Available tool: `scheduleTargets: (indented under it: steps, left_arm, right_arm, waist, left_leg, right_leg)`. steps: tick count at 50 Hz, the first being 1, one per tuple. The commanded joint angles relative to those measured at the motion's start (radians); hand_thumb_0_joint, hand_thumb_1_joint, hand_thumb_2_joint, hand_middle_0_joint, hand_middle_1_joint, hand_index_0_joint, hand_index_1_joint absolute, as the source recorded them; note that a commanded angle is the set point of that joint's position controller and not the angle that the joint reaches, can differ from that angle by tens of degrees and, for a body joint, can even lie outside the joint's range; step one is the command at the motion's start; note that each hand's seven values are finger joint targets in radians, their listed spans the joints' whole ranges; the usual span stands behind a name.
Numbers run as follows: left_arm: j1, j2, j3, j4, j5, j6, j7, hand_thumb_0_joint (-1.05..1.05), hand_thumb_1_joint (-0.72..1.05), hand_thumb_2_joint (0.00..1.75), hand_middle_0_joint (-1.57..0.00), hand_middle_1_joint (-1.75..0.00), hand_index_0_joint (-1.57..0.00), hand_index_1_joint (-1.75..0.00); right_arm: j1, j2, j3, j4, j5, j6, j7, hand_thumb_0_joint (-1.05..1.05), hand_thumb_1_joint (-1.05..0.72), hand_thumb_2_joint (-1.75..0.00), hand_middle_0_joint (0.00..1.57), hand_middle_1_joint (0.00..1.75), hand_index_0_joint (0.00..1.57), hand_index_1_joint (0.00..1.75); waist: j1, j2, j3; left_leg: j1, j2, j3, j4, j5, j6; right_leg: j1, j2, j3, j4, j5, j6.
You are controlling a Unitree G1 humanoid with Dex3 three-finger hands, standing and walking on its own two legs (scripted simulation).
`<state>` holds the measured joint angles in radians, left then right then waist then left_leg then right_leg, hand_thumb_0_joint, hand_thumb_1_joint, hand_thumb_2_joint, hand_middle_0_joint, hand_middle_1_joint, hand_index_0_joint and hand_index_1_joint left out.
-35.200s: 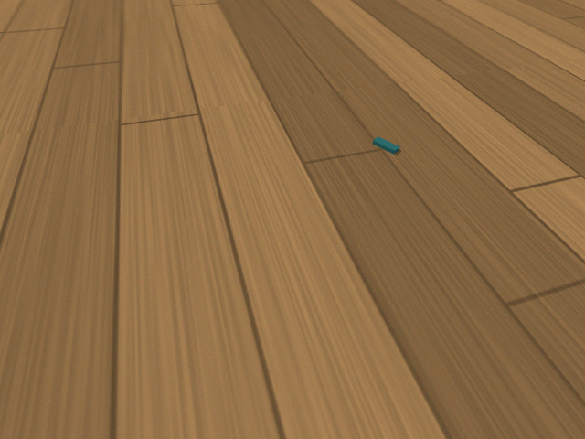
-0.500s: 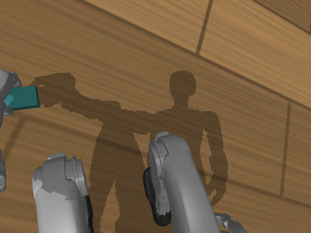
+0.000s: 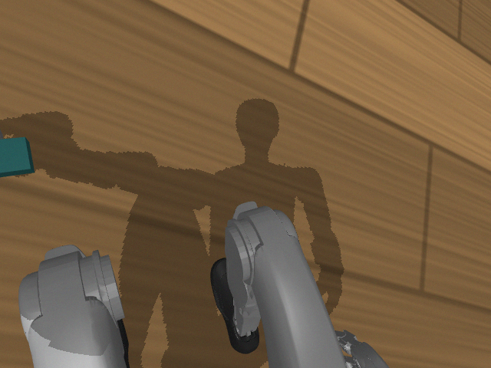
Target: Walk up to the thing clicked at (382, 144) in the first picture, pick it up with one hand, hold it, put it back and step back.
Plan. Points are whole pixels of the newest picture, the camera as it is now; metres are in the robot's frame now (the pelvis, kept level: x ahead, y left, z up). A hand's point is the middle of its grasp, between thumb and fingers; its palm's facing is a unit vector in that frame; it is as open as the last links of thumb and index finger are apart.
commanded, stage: rest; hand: left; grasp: from above
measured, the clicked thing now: out of the picture +0.47 +0.31 -0.24
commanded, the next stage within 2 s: open in 1.10 s
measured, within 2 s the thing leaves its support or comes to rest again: rests again in 0.90 s
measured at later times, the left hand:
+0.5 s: hand out of the picture +0.47 +0.30 -0.25, palm faces -0.47 -0.11 -0.87, open 8.2 cm
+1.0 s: hand out of the picture +0.46 +0.29 -0.26, palm faces -0.47 -0.10 -0.87, open 8.2 cm
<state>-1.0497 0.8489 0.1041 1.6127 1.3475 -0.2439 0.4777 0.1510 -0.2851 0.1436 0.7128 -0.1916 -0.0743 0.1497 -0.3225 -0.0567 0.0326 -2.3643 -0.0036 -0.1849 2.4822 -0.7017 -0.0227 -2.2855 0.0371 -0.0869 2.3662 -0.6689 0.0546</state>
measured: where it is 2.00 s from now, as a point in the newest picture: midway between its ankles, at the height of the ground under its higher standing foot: (181, 346)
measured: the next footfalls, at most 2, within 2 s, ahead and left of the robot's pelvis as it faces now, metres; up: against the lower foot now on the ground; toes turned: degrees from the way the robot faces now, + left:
none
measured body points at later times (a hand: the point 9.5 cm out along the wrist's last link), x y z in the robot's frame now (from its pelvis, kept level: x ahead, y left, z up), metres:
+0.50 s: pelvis +0.00 +0.00 -0.01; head +0.29 +0.10 +0.33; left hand +0.49 +0.30 -0.20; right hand +0.04 -0.27 -0.08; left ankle +0.07 +0.13 -0.28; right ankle +0.10 -0.13 -0.28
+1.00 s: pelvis +0.00 +0.01 -0.01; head +0.29 +0.11 +0.32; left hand +0.48 +0.29 -0.21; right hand +0.04 -0.26 -0.07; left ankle +0.07 +0.13 -0.28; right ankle +0.10 -0.13 -0.28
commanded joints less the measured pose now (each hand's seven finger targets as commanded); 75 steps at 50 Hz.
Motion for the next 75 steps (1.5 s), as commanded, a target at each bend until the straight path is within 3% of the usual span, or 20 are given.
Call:
scheduleTargets:
  steps: [1,6,8,11,13,19,27,28,29,34,36,42,45,46,47,60,65,66,69,75]
  left_arm:
    - [-0.337,0.269,0.031,-0.13,-0.01,0.01,0.08,0.0,0.81,0.45,-1.13,-0.41,-1.15,-0.38]
    - [-0.33,0.232,-0.005,-0.056,-0.023,0.033,0.092,0.0,0.76,0.39,-1.07,-0.4,-1.11,-0.36]
    - [-0.324,0.284,0.018,-0.084,-0.031,0.034,0.1,0.0,0.73,0.39,-1.06,-0.37,-1.09,-0.34]
    - [-0.319,0.242,-0.003,-0.041,-0.039,0.038,0.092,0.0,0.76,0.38,-1.07,-0.38,-1.11,-0.34]
    - [-0.321,0.267,0.0,-0.048,-0.038,0.037,0.092,0.0,0.74,0.34,-1.07,-0.36,-1.11,-0.32]
    - [-0.276,0.364,0.081,-0.074,-0.033,0.027,0.115,0.0,0.8,0.39,-1.11,-0.37,-1.15,-0.33]
    - [-0.297,0.343,0.04,-0.061,-0.032,0.018,0.125,0.0,0.82,0.4,-1.14,-0.37,-1.17,-0.34]
    - [-0.298,0.323,0.008,-0.055,-0.033,0.017,0.123,0.0,0.83,0.38,-1.14,-0.36,-1.17,-0.33]
    - [-0.298,0.362,0.051,-0.072,-0.041,0.015,0.131,0.0,0.83,0.4,-1.15,-0.36,-1.17,-0.33]
    - [-0.287,0.37,0.05,-0.054,-0.034,0.005,0.139,0.0,0.82,0.4,-1.14,-0.36,-1.16,-0.33]
    - [-0.306,0.328,0.019,-0.015,-0.036,0.008,0.139,0.0,0.83,0.38,-1.14,-0.35,-1.17,-0.32]
    - [-0.301,0.383,0.025,-0.016,-0.035,-0.003,0.16,0.0,0.8,0.35,-1.12,-0.36,-1.15,-0.32]
    - [-0.304,0.334,-0.012,0.017,-0.03,-0.002,0.158,0.0,0.79,0.35,-1.1,-0.36,-1.13,-0.32]
    - [-0.305,0.38,0.015,-0.001,-0.03,-0.004,0.168,0.0,0.78,0.34,-1.1,-0.35,-1.13,-0.32]
    - [-0.315,0.35,-0.017,-0.004,-0.027,-0.002,0.171,0.0,0.8,0.35,-1.11,-0.36,-1.14,-0.32]
    - [-0.311,0.379,-0.015,0.05,-0.033,0.033,0.205,0.0,0.77,0.33,-1.09,-0.35,-1.12,-0.32]
    - [-0.312,0.408,0.013,0.061,-0.034,0.035,0.207,0.0,0.37,0.33,-0.69,-0.41,-0.73,-0.38]
    - [-0.311,0.369,-0.003,0.075,-0.034,0.037,0.198,0.0,0.29,0.36,-0.66,-0.44,-0.69,-0.41]
    - [-0.311,0.416,0.028,0.052,-0.038,0.034,0.19,0.0,0.12,0.44,-0.6,-0.49,-0.62,-0.47]
    - [-0.279,0.402,0.007,0.051,-0.063,0.028,0.155,0.0,-0.07,0.59,-0.46,-0.63,-0.47,-0.62]
  right_arm:
    - [0.213,-0.287,-0.071,0.003,-0.006,-0.017,-0.009,0.0,-0.89,-0.89,0.2,0.3,0.2,0.3]
    - [0.204,-0.292,-0.056,0.004,-0.01,-0.035,0.0,0.0,-0.89,-0.89,0.2,0.3,0.2,0.3]
    - [0.2,-0.301,-0.049,0.003,-0.01,-0.037,-0.001,0.0,-0.89,-0.89,0.2,0.3,0.2,0.3]
    - [0.203,-0.307,-0.042,0.004,-0.018,-0.053,0.01,0.0,-0.89,-0.89,0.2,0.3,0.2,0.3]
    - [0.198,-0.314,-0.034,0.001,-0.013,-0.057,0.012,0.0,-0.89,-0.89,0.2,0.3,0.2,0.3]
    - [0.202,-0.339,-0.024,-0.013,-0.03,-0.068,0.024,0.0,-0.89,-0.89,0.2,0.3,0.2,0.3]
    - [0.168,-0.352,-0.009,-0.026,-0.047,-0.081,0.04,0.0,-0.9,-0.9,0.2,0.3,0.2,0.3]
    - [0.173,-0.337,0.0,-0.012,-0.044,-0.083,0.045,0.0,-0.9,-0.9,0.2,0.3,0.2,0.3]
    - [0.179,-0.358,-0.008,-0.022,-0.048,-0.084,0.043,0.0,-0.9,-0.9,0.2,0.3,0.2,0.3]
    - [0.174,-0.363,-0.002,-0.024,-0.049,-0.086,0.045,0.0,-0.9,-0.9,0.2,0.3,0.2,0.3]
    - [0.162,-0.359,0.005,-0.021,-0.053,-0.094,0.053,0.0,-0.9,-0.9,0.2,0.3,0.2,0.3]
    - [0.152,-0.369,0.021,-0.021,-0.053,-0.102,0.054,0.0,-0.9,-0.9,0.2,0.3,0.2,0.3]
    - [0.134,-0.366,0.031,-0.033,-0.055,-0.114,0.062,0.0,-0.9,-0.9,0.2,0.3,0.2,0.3]
    - [0.133,-0.375,0.029,-0.028,-0.054,-0.112,0.061,0.0,-0.9,-0.9,0.2,0.3,0.2,0.3]
    - [0.137,-0.367,0.035,-0.022,-0.052,-0.113,0.061,0.0,-0.9,-0.9,0.2,0.3,0.2,0.3]
    - [0.114,-0.397,0.059,-0.051,-0.055,-0.149,0.078,0.0,-0.9,-0.9,0.2,0.3,0.2,0.3]
    - [0.119,-0.404,0.057,-0.047,-0.053,-0.151,0.081,0.0,-0.89,-0.9,0.2,0.3,0.2,0.3]
    - [0.116,-0.401,0.056,-0.053,-0.055,-0.156,0.085,0.0,-0.89,-0.9,0.2,0.3,0.2,0.3]
    - [0.126,-0.41,0.055,-0.049,-0.058,-0.154,0.085,0.0,-0.89,-0.9,0.2,0.3,0.2,0.3]
    - [0.126,-0.396,0.065,-0.044,-0.059,-0.156,0.085,0.0,-0.89,-0.9,0.2,0.3,0.2,0.3]
  waist:
    - [-0.021,0.441,-0.686]
    - [-0.052,0.409,-0.632]
    - [-0.028,0.435,-0.67]
    - [-0.063,0.416,-0.616]
    - [-0.06,0.437,-0.631]
    - [-0.05,0.466,-0.652]
    - [-0.078,0.466,-0.62]
    - [-0.076,0.479,-0.607]
    - [-0.081,0.457,-0.626]
    - [-0.083,0.467,-0.595]
    - [-0.109,0.448,-0.562]
    - [-0.097,0.462,-0.575]
    - [-0.109,0.461,-0.54]
    - [-0.101,0.473,-0.561]
    - [-0.1,0.487,-0.554]
    - [-0.123,0.457,-0.514]
    - [-0.12,0.469,-0.507]
    - [-0.131,0.466,-0.482]
    - [-0.129,0.485,-0.502]
    - [-0.134,0.46,-0.495]
  left_leg:
    - [0.523,0.004,0.113,-0.238,0.199,0.042]
    - [0.5,0.01,0.1,-0.225,0.177,0.045]
    - [0.499,0.009,0.102,-0.226,0.2,0.044]
    - [0.508,0.014,0.092,-0.213,0.206,0.038]
    - [0.538,0.015,0.085,-0.21,0.229,0.034]
    - [0.554,0.019,0.082,-0.197,0.305,0.029]
    - [0.541,0.026,0.069,-0.185,0.257,0.03]
    - [0.522,0.027,0.071,-0.186,0.237,0.034]
    - [0.538,0.027,0.068,-0.186,0.262,0.033]
    - [0.535,0.03,0.053,-0.195,0.262,0.026]
    - [0.522,0.031,0.055,-0.176,0.251,0.03]
    - [0.516,0.034,0.05,-0.188,0.233,0.032]
    - [0.524,0.035,0.044,-0.187,0.224,0.027]
    - [0.538,0.038,0.039,-0.197,0.227,0.026]
    - [0.537,0.037,0.043,-0.191,0.231,0.026]
    - [0.502,0.041,0.034,-0.186,0.2,0.032]
    - [0.514,0.047,0.01,-0.204,0.206,0.022]
    - [0.519,0.047,0.006,-0.202,0.206,0.019]
    - [0.534,0.048,0.007,-0.203,0.218,0.019]
    - [0.502,0.045,0.029,-0.177,0.218,0.031]
  right_leg:
    - [0.346,0.025,-0.115,-0.204,0.237,-0.082]
    - [0.326,0.033,-0.126,-0.201,0.227,-0.082]
    - [0.367,0.033,-0.122,-0.204,0.248,-0.08]
    - [0.334,0.034,-0.136,-0.188,0.245,-0.084]
    - [0.343,0.035,-0.139,-0.18,0.265,-0.086]
    - [0.416,0.038,-0.143,-0.172,0.326,-0.085]
    - [0.4,0.045,-0.16,-0.176,0.299,-0.081]
    - [0.407,0.049,-0.152,-0.177,0.29,-0.077]
    - [0.423,0.046,-0.162,-0.184,0.309,-0.075]
    - [0.407,0.048,-0.17,-0.177,0.297,-0.079]
    - [0.393,0.047,-0.17,-0.17,0.304,-0.076]
    - [0.421,0.054,-0.172,-0.183,0.291,-0.074]
    - [0.385,0.054,-0.179,-0.166,0.281,-0.076]
    - [0.395,0.058,-0.183,-0.171,0.28,-0.076]
    - [0.391,0.059,-0.179,-0.173,0.287,-0.076]
    - [0.395,0.062,-0.183,-0.179,0.274,-0.07]
    - [0.381,0.059,-0.192,-0.165,0.271,-0.072]
    - [0.357,0.053,-0.196,-0.153,0.272,-0.072]
    - [0.377,0.056,-0.196,-0.163,0.278,-0.071]
    - [0.424,0.062,-0.185,-0.189,0.287,-0.067]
